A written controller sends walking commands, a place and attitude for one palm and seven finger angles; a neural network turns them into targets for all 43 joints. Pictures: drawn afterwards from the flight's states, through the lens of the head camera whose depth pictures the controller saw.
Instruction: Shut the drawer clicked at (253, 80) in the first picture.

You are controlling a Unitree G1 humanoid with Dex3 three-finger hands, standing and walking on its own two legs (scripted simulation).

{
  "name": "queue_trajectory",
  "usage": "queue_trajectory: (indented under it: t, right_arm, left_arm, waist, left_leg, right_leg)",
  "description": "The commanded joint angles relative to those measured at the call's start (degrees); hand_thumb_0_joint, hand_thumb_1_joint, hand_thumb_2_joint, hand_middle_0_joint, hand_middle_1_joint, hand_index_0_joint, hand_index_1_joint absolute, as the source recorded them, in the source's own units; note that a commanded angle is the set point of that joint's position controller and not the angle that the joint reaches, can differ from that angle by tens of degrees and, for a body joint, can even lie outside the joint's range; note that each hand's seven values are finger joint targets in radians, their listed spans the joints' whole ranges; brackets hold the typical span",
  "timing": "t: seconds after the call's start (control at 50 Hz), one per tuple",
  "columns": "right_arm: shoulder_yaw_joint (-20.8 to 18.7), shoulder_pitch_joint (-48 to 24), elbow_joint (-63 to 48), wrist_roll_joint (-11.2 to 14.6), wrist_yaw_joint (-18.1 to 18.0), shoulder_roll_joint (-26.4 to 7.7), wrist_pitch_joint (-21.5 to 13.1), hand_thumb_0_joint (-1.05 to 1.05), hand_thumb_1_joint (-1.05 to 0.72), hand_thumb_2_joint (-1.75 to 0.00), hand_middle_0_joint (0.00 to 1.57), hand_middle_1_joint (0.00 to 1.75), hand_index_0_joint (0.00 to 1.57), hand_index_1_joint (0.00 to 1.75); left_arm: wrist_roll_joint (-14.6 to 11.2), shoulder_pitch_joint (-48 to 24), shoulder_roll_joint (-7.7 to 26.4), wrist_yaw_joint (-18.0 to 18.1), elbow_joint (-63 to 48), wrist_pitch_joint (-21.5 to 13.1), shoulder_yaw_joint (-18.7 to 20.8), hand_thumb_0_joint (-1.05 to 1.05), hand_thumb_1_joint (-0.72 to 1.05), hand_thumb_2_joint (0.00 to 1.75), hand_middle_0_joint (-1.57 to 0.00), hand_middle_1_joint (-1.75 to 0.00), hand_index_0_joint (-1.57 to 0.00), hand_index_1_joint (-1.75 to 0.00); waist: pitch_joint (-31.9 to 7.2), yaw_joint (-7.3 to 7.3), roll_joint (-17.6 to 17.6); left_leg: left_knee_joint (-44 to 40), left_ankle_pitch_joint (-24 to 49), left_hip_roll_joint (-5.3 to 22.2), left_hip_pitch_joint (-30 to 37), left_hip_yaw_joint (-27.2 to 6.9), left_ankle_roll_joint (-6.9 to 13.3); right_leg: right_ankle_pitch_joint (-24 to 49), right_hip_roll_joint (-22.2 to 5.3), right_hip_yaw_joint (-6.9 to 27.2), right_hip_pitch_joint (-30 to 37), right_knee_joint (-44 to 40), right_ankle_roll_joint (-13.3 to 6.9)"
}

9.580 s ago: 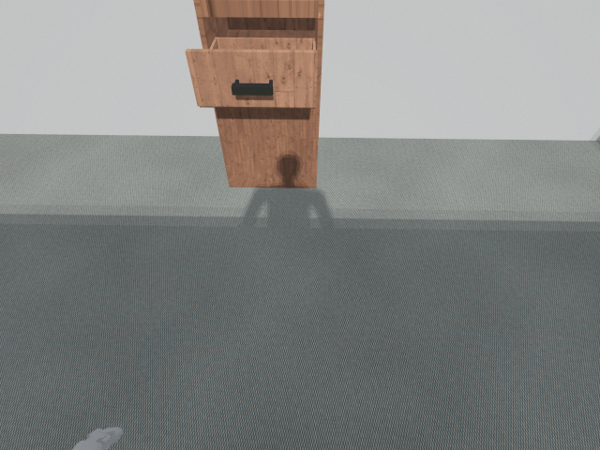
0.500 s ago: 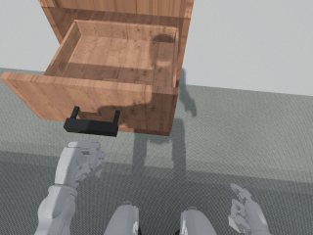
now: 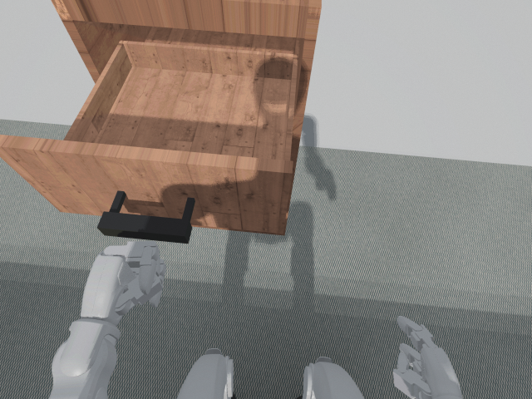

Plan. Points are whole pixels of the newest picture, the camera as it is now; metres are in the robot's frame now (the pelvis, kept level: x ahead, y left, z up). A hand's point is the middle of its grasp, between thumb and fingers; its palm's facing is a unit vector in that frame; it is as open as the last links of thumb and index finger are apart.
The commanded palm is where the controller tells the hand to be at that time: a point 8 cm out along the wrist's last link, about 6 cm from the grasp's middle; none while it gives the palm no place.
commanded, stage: push the drawer shut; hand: left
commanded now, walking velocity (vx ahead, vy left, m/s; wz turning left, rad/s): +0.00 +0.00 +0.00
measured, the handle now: (150, 214) +0.37 +0.19 +0.04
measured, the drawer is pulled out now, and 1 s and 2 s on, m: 0.28 0.20 0.07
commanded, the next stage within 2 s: none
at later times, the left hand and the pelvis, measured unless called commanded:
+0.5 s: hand (166, 249) +0.32 +0.16 +0.03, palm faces -0.10 -0.99 -0.07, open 3.1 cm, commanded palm +0.32 +0.21 +0.04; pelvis -0.02 +0.00 +0.00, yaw +0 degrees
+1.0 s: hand (174, 215) +0.37 +0.15 +0.03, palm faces -0.10 -0.99 -0.06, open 3.4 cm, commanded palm +0.37 +0.20 +0.04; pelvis -0.02 +0.01 +0.00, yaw -1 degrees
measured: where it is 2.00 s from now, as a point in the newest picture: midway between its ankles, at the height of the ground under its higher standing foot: outside the picture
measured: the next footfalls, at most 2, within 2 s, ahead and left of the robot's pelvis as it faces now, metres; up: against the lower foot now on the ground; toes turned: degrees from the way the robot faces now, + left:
none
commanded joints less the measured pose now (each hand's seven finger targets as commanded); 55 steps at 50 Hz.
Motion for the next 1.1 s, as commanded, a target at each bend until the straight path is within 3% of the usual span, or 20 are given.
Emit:
queue_trajectory:
  t: [0.0,0.06,0.12,0.18,0.24,0.28,0.36,0.46,0.54,0.58,0.66,0.74,0.76,0.82,0.98,1.04,1.08]
  right_arm:
    - [-3.3,0.5,-6.1,0.2,-1.2,-7.7,-2.8,0.00,-0.90,-0.90,0.20,0.30,0.20,0.30]
    - [-3.4,0.6,-6.0,0.3,-1.2,-7.7,-2.6,0.00,-0.90,-0.90,0.20,0.30,0.20,0.30]
    - [-3.2,0.7,-5.4,0.3,-1.2,-7.6,-2.4,0.00,-0.90,-0.90,0.20,0.30,0.20,0.30]
    - [-3.1,0.6,-4.8,0.5,-1.2,-7.7,-2.4,0.00,-0.90,-0.90,0.20,0.30,0.20,0.30]
    - [-3.2,0.7,-4.2,0.4,-1.3,-7.9,-2.5,0.00,-0.90,-0.90,0.20,0.30,0.20,0.30]
    - [-3.2,0.9,-3.7,0.4,-1.3,-7.9,-2.5,0.00,-0.90,-0.90,0.20,0.30,0.20,0.30]
    - [-3.0,0.8,-2.8,0.6,-1.5,-8.0,-2.4,0.00,-0.90,-0.90,0.20,0.30,0.20,0.30]
    - [-2.7,1.2,-2.1,0.7,-1.6,-8.2,-2.2,0.00,-0.90,-0.90,0.20,0.30,0.20,0.30]
    - [-2.9,1.8,-1.9,0.7,-1.5,-8.3,-1.8,0.00,-0.90,-0.90,0.20,0.30,0.20,0.30]
    - [-2.9,2.1,-1.7,0.7,-1.3,-8.3,-1.7,0.00,-0.90,-0.90,0.20,0.30,0.20,0.30]
    - [-2.8,2.7,-1.2,0.6,-1.2,-8.5,-0.9,0.00,-0.90,-0.90,0.20,0.30,0.20,0.30]
    - [-2.8,3.5,-0.8,0.5,-1.0,-8.5,-0.5,0.00,-0.90,-0.90,0.20,0.30,0.20,0.30]
    - [-2.8,3.6,-0.5,0.5,-1.0,-8.6,-0.4,0.00,-0.90,-0.90,0.20,0.30,0.20,0.30]
    - [-3.0,4.7,-0.3,0.3,-0.8,-8.8,-0.1,0.00,-0.90,-0.90,0.20,0.30,0.20,0.30]
    - [-3.2,5.9,1.2,0.1,-0.6,-9.0,0.9,0.00,-0.90,-0.90,0.20,0.30,0.20,0.30]
    - [-3.3,6.7,1.8,0.0,-0.7,-9.3,1.3,0.00,-0.90,-0.90,0.20,0.30,0.20,0.30]
    - [-3.1,6.7,2.1,0.0,-0.7,-9.1,1.5,0.00,-0.90,-0.90,0.20,0.30,0.20,0.30]
  left_arm:
    - [-1.0,-11.9,6.4,-0.5,-10.3,-4.0,3.3,0.00,0.90,0.90,-1.40,-1.60,-1.40,-1.60]
    - [-1.6,-12.1,7.7,-1.1,-9.2,-3.6,5.4,0.00,0.90,0.90,-1.40,-1.60,-1.40,-1.60]
    - [-1.8,-15.3,8.0,-1.4,-7.8,-2.7,5.8,0.00,0.90,0.90,-1.40,-1.60,-1.40,-1.60]
    - [-1.8,-19.7,7.0,-1.3,-7.3,-2.4,4.5,0.00,0.90,0.90,-1.40,-1.60,-1.40,-1.60]
    - [-1.7,-22.0,6.2,-0.9,-5.6,-2.8,3.5,0.00,0.90,0.90,-1.40,-1.60,-1.40,-1.60]
    - [-1.8,-24.2,6.9,-0.7,-4.3,-3.0,4.4,0.00,0.90,0.90,-1.40,-1.60,-1.40,-1.60]
    - [-1.1,-30.3,7.6,-0.5,-0.8,-3.5,4.3,0.00,0.90,0.90,-1.40,-1.60,-1.40,-1.60]
    - [-0.8,-36.3,8.2,-0.2,2.9,-3.5,4.7,0.00,0.90,0.90,-1.40,-1.60,-1.40,-1.60]
    - [-0.7,-38.0,9.0,0.1,4.4,-3.4,5.7,0.00,0.90,0.90,-1.40,-1.60,-1.40,-1.60]
    - [-0.7,-39.5,8.2,0.4,4.8,-3.4,5.0,0.00,0.90,0.90,-1.40,-1.60,-1.40,-1.60]
    - [-0.2,-42.1,9.8,1.1,8.8,-3.7,6.5,0.00,0.90,0.90,-1.40,-1.60,-1.40,-1.60]
    - [0.5,-45.8,9.3,1.6,11.6,-4.8,6.1,0.00,0.90,0.90,-1.40,-1.60,-1.40,-1.60]
    - [0.5,-47.3,9.3,1.7,12.2,-5.0,6.1,0.00,0.90,0.90,-1.40,-1.60,-1.40,-1.60]
    - [1.1,-47.8,10.3,2.0,13.2,-5.7,7.1,0.00,0.90,0.90,-1.40,-1.60,-1.40,-1.60]
    - [1.9,-56.5,8.8,2.4,16.9,-6.6,5.4,0.00,0.90,0.90,-1.40,-1.60,-1.40,-1.60]
    - [2.0,-58.4,11.0,2.7,19.9,-6.8,7.5,0.00,0.90,0.90,-1.40,-1.60,-1.40,-1.60]
    - [2.3,-62.0,10.3,2.8,20.5,-7.3,6.6,0.00,0.90,0.90,-1.40,-1.60,-1.40,-1.60]
  waist:
    - [-16.4,-2.00,-0.4]
    - [-20.0,-0.82,0.2]
    - [-20.7,-1.16,0.7]
    - [-19.5,-1.96,1.6]
    - [-19.0,-2.52,0.4]
    - [-19.1,-2.57,-1.0]
    - [-18.2,-3.14,-0.5]
    - [-18.9,-3.02,0.4]
    - [-21.9,-2.24,1.3]
    - [-22.0,-2.33,2.4]
    - [-20.1,-2.71,-0.5]
    - [-19.1,-3.17,0.7]
    - [-19.1,-3.55,0.5]
    - [-21.8,-2.91,1.8]
    - [-22.1,-4.59,2.4]
    - [-22.1,-4.88,0.4]
    - [-22.3,-5.35,1.1]
  left_leg:
    - [-7.1,16.3,-2.4,11.7,-2.4,1.4]
    - [-7.3,18.7,-2.6,12.9,-1.9,1.3]
    - [-7.4,19.9,-2.5,13.1,-1.9,1.4]
    - [-7.6,18.8,-2.5,13.7,-2.1,1.3]
    - [-7.7,17.4,-2.3,13.7,-2.5,1.4]
    - [-7.7,16.1,-2.4,12.7,-2.3,1.4]
    - [-7.7,12.9,-2.4,11.7,-2.3,1.4]
    - [-8.7,11.7,-2.5,12.7,-2.7,1.3]
    - [-9.4,12.8,-2.5,14.0,-2.7,1.2]
    - [-9.9,13.0,-2.5,15.6,-3.0,1.0]
    - [-10.2,11.7,-2.5,13.5,-3.0,1.1]
    - [-10.5,11.6,-2.5,14.0,-3.1,0.9]
    - [-10.5,11.3,-2.4,14.4,-3.2,1.0]
    - [-10.6,14.2,-2.3,16.7,-3.5,0.7]
    - [-10.5,15.0,-2.0,19.1,-4.4,0.4]
    - [-10.1,14.8,-2.1,17.9,-4.1,0.6]
    - [-9.9,14.4,-2.2,17.6,-4.0,0.7]
  right_leg:
    - [16.7,2.2,5.3,9.1,-9.5,0.8]
    - [20.0,2.0,5.7,12.0,-9.3,0.9]
    - [21.5,1.9,5.7,12.7,-9.1,1.0]
    - [19.9,1.8,5.5,10.9,-9.6,1.0]
    - [17.9,2.0,5.4,9.5,-9.9,1.1]
    - [16.8,1.9,5.8,10.5,-10.5,1.2]
    - [12.7,1.9,6.3,8.7,-11.0,1.1]
    - [11.0,1.9,6.1,8.1,-11.3,0.9]
    - [12.0,1.9,6.1,9.4,-11.2,0.8]
    - [12.2,2.0,5.8,8.5,-11.3,0.8]
    - [11.2,2.2,5.9,8.9,-11.7,0.8]
    - [11.2,2.3,5.5,7.2,-11.4,0.7]
    - [11.0,2.4,5.5,6.6,-11.4,0.7]
    - [13.2,2.5,5.1,6.9,-10.7,0.4]
    - [13.2,2.6,4.6,3.7,-10.3,0.5]
    - [13.5,2.7,4.8,4.4,-10.5,0.6]
    - [13.4,2.6,5.0,4.3,-10.4,0.6]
